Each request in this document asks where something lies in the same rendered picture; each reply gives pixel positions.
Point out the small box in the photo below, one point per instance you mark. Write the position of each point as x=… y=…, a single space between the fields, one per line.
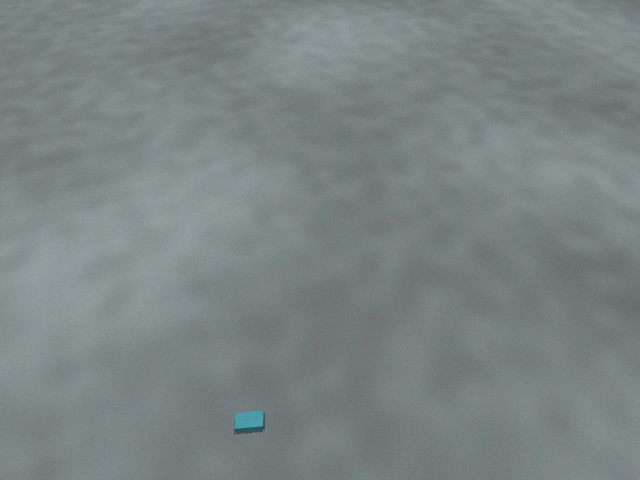
x=249 y=421

